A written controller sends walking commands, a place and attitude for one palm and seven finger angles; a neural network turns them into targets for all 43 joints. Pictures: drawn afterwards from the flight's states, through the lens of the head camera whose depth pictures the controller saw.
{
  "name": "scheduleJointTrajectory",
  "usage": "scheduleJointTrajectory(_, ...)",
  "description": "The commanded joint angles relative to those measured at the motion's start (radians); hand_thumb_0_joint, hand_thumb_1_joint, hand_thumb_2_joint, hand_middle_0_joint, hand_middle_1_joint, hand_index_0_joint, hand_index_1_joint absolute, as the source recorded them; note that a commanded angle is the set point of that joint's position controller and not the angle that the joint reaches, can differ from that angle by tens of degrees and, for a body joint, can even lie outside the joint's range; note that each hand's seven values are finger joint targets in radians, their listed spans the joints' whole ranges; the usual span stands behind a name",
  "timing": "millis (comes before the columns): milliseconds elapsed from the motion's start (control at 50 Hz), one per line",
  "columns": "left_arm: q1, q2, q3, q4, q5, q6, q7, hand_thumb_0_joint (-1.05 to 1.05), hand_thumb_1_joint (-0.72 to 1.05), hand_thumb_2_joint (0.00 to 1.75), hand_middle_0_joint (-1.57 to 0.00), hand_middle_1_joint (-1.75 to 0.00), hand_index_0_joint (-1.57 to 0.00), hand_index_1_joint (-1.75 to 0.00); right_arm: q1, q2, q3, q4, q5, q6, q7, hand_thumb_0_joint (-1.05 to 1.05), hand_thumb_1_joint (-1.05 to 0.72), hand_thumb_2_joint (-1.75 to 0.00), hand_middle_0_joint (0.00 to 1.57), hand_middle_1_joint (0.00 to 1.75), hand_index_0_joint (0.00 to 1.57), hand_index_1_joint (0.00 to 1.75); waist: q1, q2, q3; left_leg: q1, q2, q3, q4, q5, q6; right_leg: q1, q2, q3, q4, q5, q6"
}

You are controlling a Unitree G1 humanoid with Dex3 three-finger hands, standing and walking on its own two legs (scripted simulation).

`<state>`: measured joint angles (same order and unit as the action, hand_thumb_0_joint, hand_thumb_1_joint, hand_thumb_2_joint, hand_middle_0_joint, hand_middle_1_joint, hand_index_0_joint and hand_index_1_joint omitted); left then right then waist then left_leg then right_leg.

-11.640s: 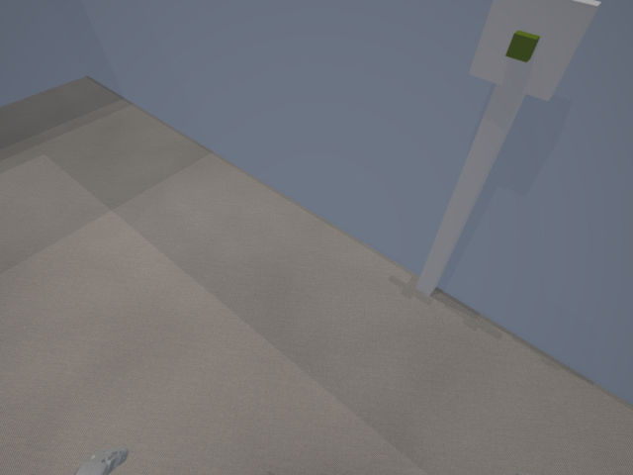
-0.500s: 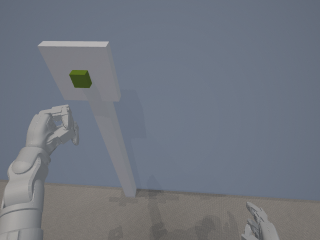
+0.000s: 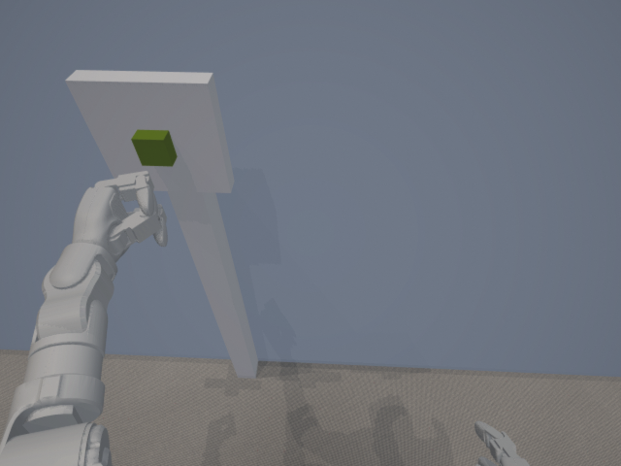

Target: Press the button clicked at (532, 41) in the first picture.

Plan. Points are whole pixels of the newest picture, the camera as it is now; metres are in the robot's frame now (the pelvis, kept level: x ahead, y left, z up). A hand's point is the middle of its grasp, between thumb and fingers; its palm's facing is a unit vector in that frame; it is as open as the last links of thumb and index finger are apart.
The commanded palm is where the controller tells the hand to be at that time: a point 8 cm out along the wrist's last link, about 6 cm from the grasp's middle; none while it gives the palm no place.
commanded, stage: aim a knuckle at the button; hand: left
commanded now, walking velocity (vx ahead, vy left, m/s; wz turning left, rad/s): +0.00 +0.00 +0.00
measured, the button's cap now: (156, 146) +0.49 +0.24 +0.17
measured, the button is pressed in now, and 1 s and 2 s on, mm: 0 0 9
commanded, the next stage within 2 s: press the button with the knuckle in 0.80 s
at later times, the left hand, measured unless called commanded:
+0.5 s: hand (158, 221) +0.37 +0.21 +0.14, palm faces +0.05 -1.00 +0.00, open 3.1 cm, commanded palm +0.35 +0.26 +0.14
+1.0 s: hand (163, 213) +0.38 +0.21 +0.14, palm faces +0.04 -1.00 +0.00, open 3.1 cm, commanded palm +0.36 +0.26 +0.14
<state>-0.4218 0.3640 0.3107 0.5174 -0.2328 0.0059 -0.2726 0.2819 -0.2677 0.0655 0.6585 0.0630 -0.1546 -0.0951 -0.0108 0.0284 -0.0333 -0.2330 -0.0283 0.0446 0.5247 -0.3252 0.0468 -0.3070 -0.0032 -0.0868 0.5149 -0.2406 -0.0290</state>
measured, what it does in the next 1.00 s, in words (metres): stands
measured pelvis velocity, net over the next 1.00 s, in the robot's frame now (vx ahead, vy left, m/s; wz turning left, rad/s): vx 0.00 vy -0.01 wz -0.01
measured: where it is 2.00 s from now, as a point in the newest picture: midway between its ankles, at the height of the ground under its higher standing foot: outside the picture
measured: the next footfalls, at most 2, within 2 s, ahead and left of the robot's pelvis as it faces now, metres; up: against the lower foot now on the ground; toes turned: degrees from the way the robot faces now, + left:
none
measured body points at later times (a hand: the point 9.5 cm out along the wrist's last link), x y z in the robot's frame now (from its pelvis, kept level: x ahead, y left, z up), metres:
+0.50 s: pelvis +0.00 +0.00 +0.00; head +0.01 -0.01 +0.45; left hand +0.36 +0.27 +0.14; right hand +0.13 -0.25 -0.10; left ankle -0.03 +0.09 -0.73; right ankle +0.02 -0.10 -0.73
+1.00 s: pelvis +0.00 -0.01 +0.00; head +0.01 -0.02 +0.45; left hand +0.38 +0.26 +0.14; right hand +0.13 -0.26 -0.10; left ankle -0.03 +0.09 -0.73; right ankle +0.02 -0.10 -0.73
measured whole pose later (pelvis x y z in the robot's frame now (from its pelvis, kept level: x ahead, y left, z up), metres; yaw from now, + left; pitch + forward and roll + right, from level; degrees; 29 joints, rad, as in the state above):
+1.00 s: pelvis +0.00 -0.01 +0.00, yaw +0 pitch +3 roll +0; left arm -0.45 0.37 0.33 0.58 -0.24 -0.03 -0.29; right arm 0.29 -0.27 0.06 0.64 0.06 -0.11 -0.09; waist -0.02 0.03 -0.04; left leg -0.25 -0.02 0.04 0.53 -0.33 0.04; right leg -0.32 0.01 -0.09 0.52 -0.24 -0.04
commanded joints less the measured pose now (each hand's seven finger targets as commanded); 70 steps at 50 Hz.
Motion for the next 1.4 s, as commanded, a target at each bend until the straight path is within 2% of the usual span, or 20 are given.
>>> scheduleJointTrajectory(0,-0.472,0.198,0.012,-0.214,-0.002,-0.081,0.005,0.0,0.9,0.9,-1.3,-1.5,-1.3,-1.5,-0.052,-0.132,-0.06,-0.148,0.003,-0.041,-0.008,0.0,-0.9,-0.9,0.2,0.3,0.2,0.3,-0.018,0.045,-0.255,0.055,0.038,-0.087,-0.063,0.301,-0.03,0.089,-0.014,0.054,-0.033,0.215,-0.014)
scheduleJointTrajectory(60,-0.44,0.236,0.053,-0.297,0.0,-0.135,0.023,0.0,0.9,0.9,-1.3,-1.5,-1.3,-1.5,-0.041,-0.128,-0.065,-0.155,-0.008,-0.043,0.001,0.0,-0.9,-0.9,0.2,0.3,0.2,0.3,0.005,0.07,-0.362,0.118,0.045,-0.1,-0.053,0.425,-0.048,0.137,-0.009,0.052,-0.016,0.275,-0.016)
scheduleJointTrajectory(80,-0.442,0.211,0.031,-0.312,-0.002,-0.146,0.026,0.0,0.9,0.9,-1.3,-1.5,-1.3,-1.5,-0.041,-0.124,-0.063,-0.153,-0.008,-0.044,0.004,0.0,-0.9,-0.9,0.2,0.3,0.2,0.3,0.003,0.09,-0.367,0.137,0.048,-0.102,-0.052,0.466,-0.055,0.134,-0.008,0.052,-0.014,0.291,-0.016)
scheduleJointTrajectory(180,-0.308,0.226,0.086,-0.174,-0.011,-0.106,0.033,0.0,0.9,0.9,-1.3,-1.5,-1.3,-1.5,-0.037,-0.136,-0.068,-0.141,-0.001,-0.025,0.008,0.0,-0.9,-0.9,0.2,0.3,0.2,0.3,0.017,-0.043,-0.248,0.035,0.05,-0.079,-0.079,0.402,-0.044,0.149,-0.007,0.046,-0.03,0.297,-0.011)
scheduleJointTrajectory(240,-0.272,0.241,0.099,-0.155,0.002,-0.069,0.035,0.0,0.9,0.9,-1.3,-1.5,-1.3,-1.5,-0.047,-0.138,-0.067,-0.154,0.003,-0.009,0.011,0.0,-0.9,-0.9,0.2,0.3,0.2,0.3,0.027,-0.018,-0.197,-0.008,0.044,-0.07,-0.09,0.347,-0.038,0.149,-0.013,0.049,-0.035,0.27,-0.016)
scheduleJointTrajectory(280,-0.289,0.208,0.062,-0.224,0.008,-0.071,0.032,0.0,0.9,0.9,-1.3,-1.5,-1.3,-1.5,-0.059,-0.129,-0.064,-0.175,0.004,-0.006,0.014,0.0,-0.9,-0.9,0.2,0.3,0.2,0.3,0.023,0.037,-0.216,0.019,0.043,-0.068,-0.087,0.372,-0.039,0.145,-0.014,0.053,-0.034,0.28,-0.017)
scheduleJointTrajectory(380,-0.443,0.205,0.038,-0.322,-0.013,-0.13,0.027,0.0,0.9,0.9,-1.3,-1.5,-1.3,-1.5,-0.06,-0.125,-0.062,-0.17,0.0,-0.018,-0.001,0.0,-0.9,-0.9,0.2,0.3,0.2,0.3,-0.02,-0.008,-0.266,0.068,0.048,-0.077,-0.077,0.307,-0.027,0.132,-0.002,0.061,-0.046,0.242,-0.01)
scheduleJointTrajectory(440,-0.515,0.185,0.005,-0.299,-0.012,-0.142,0.022,0.0,0.9,0.9,-1.3,-1.5,-1.3,-1.5,-0.061,-0.123,-0.057,-0.148,0.0,-0.026,-0.012,0.0,-0.9,-0.9,0.2,0.3,0.2,0.3,-0.037,0.033,-0.249,0.081,0.046,-0.083,-0.077,0.27,-0.027,0.098,-0.004,0.063,-0.055,0.205,-0.011)
scheduleJointTrajectory(520,-0.412,0.205,0.036,-0.128,-0.006,-0.097,0.014,0.0,0.9,0.9,-1.3,-1.5,-1.3,-1.5,-0.054,-0.131,-0.055,-0.132,0.004,-0.019,-0.014,0.0,-0.9,-0.9,0.2,0.3,0.2,0.3,-0.02,-0.005,-0.203,0.017,0.035,-0.075,-0.078,0.233,-0.023,0.104,-0.013,0.059,-0.055,0.198,-0.012)
scheduleJointTrajectory(660,-0.353,0.254,0.084,-0.149,-0.012,-0.101,-0.004,0.0,0.9,0.9,-1.3,-1.5,-1.3,-1.5,-0.064,-0.133,-0.057,-0.177,0.005,-0.003,0.002,0.0,-0.9,-0.9,0.2,0.3,0.2,0.3,0.013,-0.021,-0.27,-0.012,0.033,-0.064,-0.056,0.301,-0.02,0.17,-0.016,0.067,-0.023,0.282,-0.014)
scheduleJointTrajectory(760,-0.424,0.284,0.104,-0.222,-0.015,-0.15,0.005,0.0,0.9,0.9,-1.3,-1.5,-1.3,-1.5,-0.063,-0.13,-0.058,-0.18,0.002,-0.006,-0.002,0.0,-0.9,-0.9,0.2,0.3,0.2,0.3,0.002,0.0,-0.285,0.003,0.035,-0.06,-0.055,0.297,-0.015,0.178,-0.011,0.077,-0.023,0.285,-0.009)
scheduleJointTrajectory(820,-0.458,0.236,0.051,-0.225,-0.007,-0.145,0.002,0.0,0.9,0.9,-1.3,-1.5,-1.3,-1.5,-0.058,-0.125,-0.057,-0.169,0.003,-0.011,-0.005,0.0,-0.9,-0.9,0.2,0.3,0.2,0.3,-0.015,0.061,-0.273,0.031,0.033,-0.063,-0.053,0.303,-0.018,0.143,-0.012,0.072,-0.028,0.28,-0.011)
scheduleJointTrajectory(880,-0.426,0.232,0.048,-0.194,-0.013,-0.12,-0.008,0.0,0.9,0.9,-1.3,-1.5,-1.3,-1.5,-0.052,-0.131,-0.058,-0.163,0.006,-0.008,-0.007,0.0,-0.9,-0.9,0.2,0.3,0.2,0.3,-0.017,0.035,-0.265,0.021,0.033,-0.064,-0.054,0.293,-0.016,0.146,-0.013,0.07,-0.034,0.278,-0.011)
scheduleJointTrajectory(940,-0.404,0.267,0.086,-0.127,-0.024,-0.091,-0.018,0.0,0.9,0.9,-1.3,-1.5,-1.3,-1.5,-0.039,-0.142,-0.061,-0.154,0.007,-0.001,-0.011,0.0,-0.9,-0.9,0.2,0.3,0.2,0.3,-0.013,-0.05,-0.25,-0.019,0.035,-0.062,-0.055,0.278,-0.012,0.162,-0.013,0.067,-0.033,0.281,-0.007)
scheduleJointTrajectory(1000,-0.472,0.245,0.052,-0.135,-0.017,-0.088,-0.02,0.0,0.9,0.9,-1.3,-1.5,-1.3,-1.5,-0.045,-0.138,-0.057,-0.158,0.008,-0.001,-0.01,0.0,-0.9,-0.9,0.2,0.3,0.2,0.3,-0.021,0.017,-0.25,-0.008,0.03,-0.063,-0.052,0.266,-0.014,0.131,-0.015,0.07,-0.033,0.261,-0.009)
scheduleJointTrajectory(1060,-0.517,0.3,0.09,-0.084,-0.007,-0.104,-0.005,0.0,0.9,0.9,-1.3,-1.5,-1.3,-1.5,-0.024,-0.145,-0.058,-0.145,0.004,0.005,-0.01,0.0,-0.9,-0.9,0.2,0.3,0.2,0.3,-0.029,-0.035,-0.247,-0.036,0.033,-0.065,-0.047,0.249,-0.01,0.132,-0.014,0.074,-0.031,0.243,-0.005)
scheduleJointTrajectory(1200,-0.595,0.284,0.057,-0.061,0.01,-0.156,-0.01,0.0,0.9,0.9,-1.3,-1.5,-1.3,-1.5,-0.002,-0.141,-0.06,-0.143,0.001,0.009,-0.002,0.0,-0.9,-0.9,0.2,0.3,0.2,0.3,-0.035,0.06,-0.308,-0.003,0.03,-0.066,-0.025,0.303,-0.015,0.126,-0.011,0.077,-0.009,0.288,-0.011)
scheduleJointTrajectory(1280,-0.565,0.265,0.055,-0.009,0.001,-0.151,-0.013,0.0,0.9,0.9,-1.3,-1.5,-1.3,-1.5,0.017,-0.147,-0.066,-0.141,0.001,0.015,0.002,0.0,-0.9,-0.9,0.2,0.3,0.2,0.3,-0.033,-0.001,-0.318,0.0,0.036,-0.069,-0.023,0.336,-0.015,0.123,-0.006,0.066,-0.006,0.311,-0.009)
scheduleJointTrajectory(1340,-0.582,0.319,0.095,0.082,0.004,-0.135,-0.007,0.0,0.9,0.9,-1.3,-1.5,-1.3,-1.5,0.031,-0.16,-0.064,-0.128,0.0,0.028,0.0,0.0,-0.9,-0.9,0.2,0.3,0.2,0.3,-0.041,-0.053,-0.258,-0.064,0.036,-0.068,-0.028,0.266,-0.011,0.107,-0.008,0.068,-0.012,0.264,-0.005)
scheduleJointTrajectory(1380,-0.635,0.325,0.087,0.122,0.017,-0.136,-0.001,0.0,0.9,0.9,-1.3,-1.5,-1.3,-1.5,0.035,-0.16,-0.061,-0.126,0.001,0.033,0.001,0.0,-0.9,-0.9,0.2,0.3,0.2,0.3,-0.05,-0.035,-0.226,-0.091,0.033,-0.066,-0.032,0.229,-0.011,0.087,-0.011,0.073,-0.015,0.231,-0.005)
